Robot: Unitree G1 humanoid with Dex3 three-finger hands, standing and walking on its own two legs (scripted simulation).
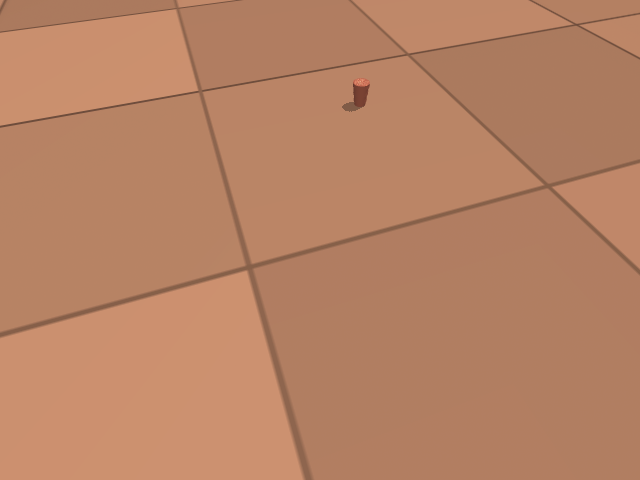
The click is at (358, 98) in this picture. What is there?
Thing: tapered cup
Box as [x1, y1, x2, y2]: [353, 78, 369, 106]
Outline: 358,78 353,81 354,104 357,106 364,105 366,100 369,81 364,78
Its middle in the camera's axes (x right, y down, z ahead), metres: +0.24 -0.87 +2.26
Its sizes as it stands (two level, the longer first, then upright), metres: 0.095 0.095 0.136
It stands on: the floor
